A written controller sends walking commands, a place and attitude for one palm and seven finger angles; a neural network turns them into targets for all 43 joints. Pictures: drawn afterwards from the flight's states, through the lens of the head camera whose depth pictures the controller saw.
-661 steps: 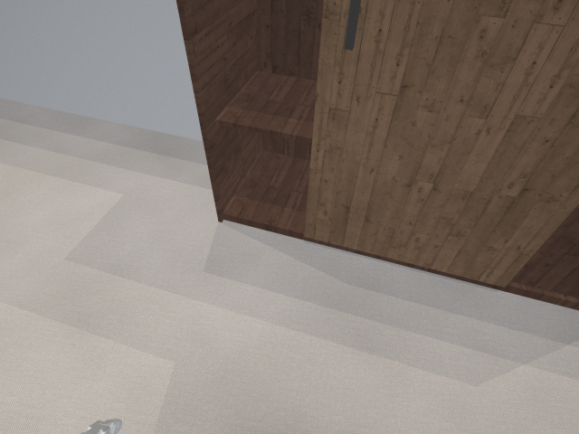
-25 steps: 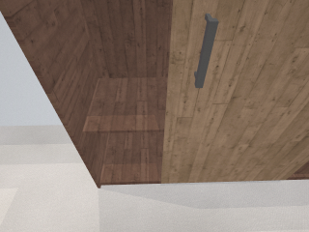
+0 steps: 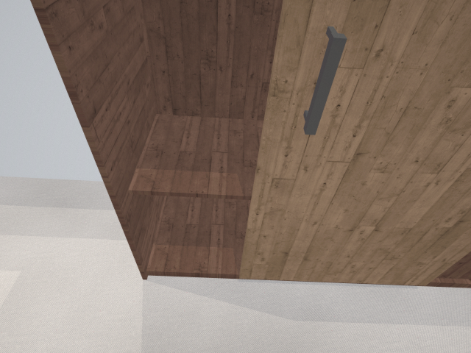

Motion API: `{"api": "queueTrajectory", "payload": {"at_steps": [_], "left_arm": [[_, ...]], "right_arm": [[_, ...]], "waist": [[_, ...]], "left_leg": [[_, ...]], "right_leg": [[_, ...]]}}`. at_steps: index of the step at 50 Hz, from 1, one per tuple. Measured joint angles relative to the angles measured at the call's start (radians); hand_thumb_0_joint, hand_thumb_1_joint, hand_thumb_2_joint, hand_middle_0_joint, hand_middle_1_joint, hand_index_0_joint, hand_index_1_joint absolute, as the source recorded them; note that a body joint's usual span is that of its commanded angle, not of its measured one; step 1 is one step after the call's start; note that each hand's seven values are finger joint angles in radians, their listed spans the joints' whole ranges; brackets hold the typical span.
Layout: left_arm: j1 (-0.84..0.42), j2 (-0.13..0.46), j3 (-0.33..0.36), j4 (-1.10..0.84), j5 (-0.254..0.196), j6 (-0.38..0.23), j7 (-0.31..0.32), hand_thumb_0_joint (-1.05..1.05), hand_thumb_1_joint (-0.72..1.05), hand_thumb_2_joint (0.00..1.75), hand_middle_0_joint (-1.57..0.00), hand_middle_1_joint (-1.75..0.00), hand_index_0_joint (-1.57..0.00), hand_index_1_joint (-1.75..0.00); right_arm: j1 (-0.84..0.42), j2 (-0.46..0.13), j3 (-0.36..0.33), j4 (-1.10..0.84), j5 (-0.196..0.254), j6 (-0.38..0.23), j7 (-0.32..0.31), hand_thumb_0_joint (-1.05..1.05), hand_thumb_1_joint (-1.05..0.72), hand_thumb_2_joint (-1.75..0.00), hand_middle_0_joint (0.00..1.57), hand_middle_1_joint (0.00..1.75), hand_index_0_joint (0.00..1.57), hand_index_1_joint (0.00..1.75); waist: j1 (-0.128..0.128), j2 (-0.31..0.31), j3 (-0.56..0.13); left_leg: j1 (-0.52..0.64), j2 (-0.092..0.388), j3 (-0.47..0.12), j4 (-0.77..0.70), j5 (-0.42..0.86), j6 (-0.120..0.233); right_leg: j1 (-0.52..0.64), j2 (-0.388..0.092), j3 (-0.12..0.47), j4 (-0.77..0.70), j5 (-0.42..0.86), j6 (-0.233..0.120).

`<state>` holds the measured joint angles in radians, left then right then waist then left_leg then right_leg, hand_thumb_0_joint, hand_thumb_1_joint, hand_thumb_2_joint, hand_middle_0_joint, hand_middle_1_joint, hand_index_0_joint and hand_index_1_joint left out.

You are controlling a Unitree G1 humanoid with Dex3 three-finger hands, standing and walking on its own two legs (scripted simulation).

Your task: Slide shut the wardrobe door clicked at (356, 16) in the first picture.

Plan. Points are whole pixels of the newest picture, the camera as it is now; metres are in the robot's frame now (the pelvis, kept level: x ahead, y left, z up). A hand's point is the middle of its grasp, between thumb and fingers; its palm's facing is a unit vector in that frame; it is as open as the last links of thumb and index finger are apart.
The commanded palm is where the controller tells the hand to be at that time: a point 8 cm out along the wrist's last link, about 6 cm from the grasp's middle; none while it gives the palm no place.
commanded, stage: come to a stop and stand still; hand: right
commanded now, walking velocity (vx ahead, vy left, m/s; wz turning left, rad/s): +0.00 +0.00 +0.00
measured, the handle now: (319, 84) +0.55 -0.11 +0.22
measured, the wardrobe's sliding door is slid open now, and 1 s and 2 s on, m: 0.40 0.40 0.40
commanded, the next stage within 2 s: look again from close up in 0.08 s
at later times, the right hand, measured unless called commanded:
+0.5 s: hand out of the picture +0.02 -0.16 -0.17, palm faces +0.02 +0.98 -0.20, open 7.3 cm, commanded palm none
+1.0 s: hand out of the picture +0.03 -0.16 -0.17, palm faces +0.03 +0.98 -0.20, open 7.4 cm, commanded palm none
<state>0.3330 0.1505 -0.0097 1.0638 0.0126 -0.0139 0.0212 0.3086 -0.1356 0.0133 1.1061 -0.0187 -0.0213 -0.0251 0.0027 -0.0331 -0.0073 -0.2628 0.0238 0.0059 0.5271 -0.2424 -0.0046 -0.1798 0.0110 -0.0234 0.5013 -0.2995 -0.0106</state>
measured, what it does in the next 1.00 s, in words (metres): stands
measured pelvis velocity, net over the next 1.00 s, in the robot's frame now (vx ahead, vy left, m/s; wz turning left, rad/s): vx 0.03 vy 0.02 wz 0.00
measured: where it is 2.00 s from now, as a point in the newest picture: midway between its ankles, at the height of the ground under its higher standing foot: outside the picture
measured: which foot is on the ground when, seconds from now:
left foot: down 0.00-1.00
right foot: down 0.00-1.00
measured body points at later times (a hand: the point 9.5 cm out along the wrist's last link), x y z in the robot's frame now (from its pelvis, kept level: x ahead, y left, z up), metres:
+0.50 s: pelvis +0.02 +0.01 +0.00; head +0.03 +0.02 +0.45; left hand +0.01 +0.22 -0.16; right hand +0.02 -0.21 -0.15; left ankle +0.03 +0.12 -0.74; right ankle -0.02 -0.11 -0.74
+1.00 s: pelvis +0.03 +0.02 +0.00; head +0.04 +0.02 +0.45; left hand +0.03 +0.23 -0.16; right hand +0.03 -0.21 -0.15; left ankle +0.03 +0.12 -0.74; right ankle -0.02 -0.11 -0.74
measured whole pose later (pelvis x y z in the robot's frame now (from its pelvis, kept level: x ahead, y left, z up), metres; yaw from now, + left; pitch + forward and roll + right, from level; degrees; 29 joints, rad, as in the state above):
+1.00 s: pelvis +0.03 +0.02 +0.00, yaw +0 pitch -1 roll -1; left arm 0.29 0.14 -0.02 1.14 0.01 -0.03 0.04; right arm 0.28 -0.15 0.00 1.12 -0.02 -0.02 -0.03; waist -0.01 -0.01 0.03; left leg -0.22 0.00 0.02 0.50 -0.27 0.02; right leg -0.12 -0.01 -0.01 0.44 -0.31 0.01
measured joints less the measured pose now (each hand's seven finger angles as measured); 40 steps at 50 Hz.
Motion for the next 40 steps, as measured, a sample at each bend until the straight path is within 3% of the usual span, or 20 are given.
{"api": "queueTrajectory", "payload": {"at_steps": [40], "left_arm": [[-0.051,-0.005,-0.006,0.066,-0.004,-0.013,0.016,0.0,0.91,0.9,-0.2,-0.3,-0.2,-0.3]], "right_arm": [[-0.025,-0.007,-0.01,0.015,0.001,0.001,0.001,0.01,-0.92,-0.9,0.2,0.3,0.19,0.3]], "waist": [[-0.012,0.023,0.034]], "left_leg": [[0.04,-0.017,0.01,-0.028,-0.024,0.016]], "right_leg": [[0.052,-0.018,0.008,-0.055,-0.008,0.02]]}}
